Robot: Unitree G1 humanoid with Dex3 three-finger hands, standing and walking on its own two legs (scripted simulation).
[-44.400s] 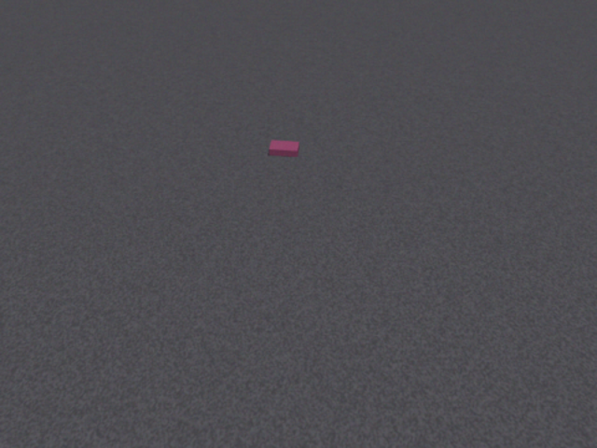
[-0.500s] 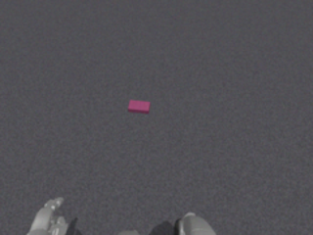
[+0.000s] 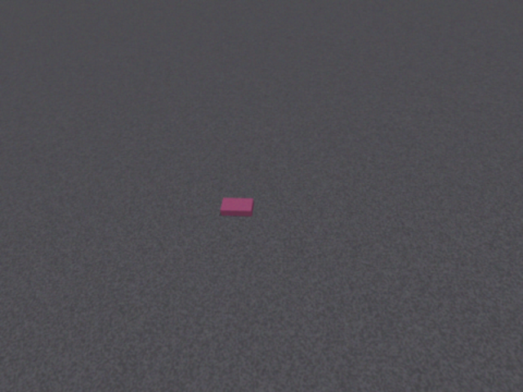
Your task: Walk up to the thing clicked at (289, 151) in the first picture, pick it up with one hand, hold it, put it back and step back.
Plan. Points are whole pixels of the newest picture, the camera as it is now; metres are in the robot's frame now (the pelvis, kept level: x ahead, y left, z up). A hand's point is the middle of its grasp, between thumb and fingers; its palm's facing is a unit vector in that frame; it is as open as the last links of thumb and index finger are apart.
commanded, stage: step back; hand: left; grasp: from above
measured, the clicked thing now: (237, 206) +1.11 +0.25 -0.74
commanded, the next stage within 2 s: stand in 0.78 s
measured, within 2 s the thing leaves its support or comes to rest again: neither
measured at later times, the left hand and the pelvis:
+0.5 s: hand out of the picture +0.11 +0.28 -0.15, palm faces +0.02 -0.92 -0.39, open 7.4 cm; pelvis +0.02 +0.01 -0.01, yaw +3 degrees
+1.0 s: hand out of the picture +0.13 +0.29 -0.15, palm faces +0.06 -0.94 -0.33, open 7.4 cm; pelvis +0.05 +0.03 +0.01, yaw +4 degrees
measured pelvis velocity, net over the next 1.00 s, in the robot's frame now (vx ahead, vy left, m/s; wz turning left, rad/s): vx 0.05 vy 0.03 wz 0.08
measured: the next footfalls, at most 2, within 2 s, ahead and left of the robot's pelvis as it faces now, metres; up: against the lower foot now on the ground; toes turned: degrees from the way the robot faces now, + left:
left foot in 0.12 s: +0.03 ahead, +0.15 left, +0.00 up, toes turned +1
right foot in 0.46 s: +0.14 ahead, -0.10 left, +0.00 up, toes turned +0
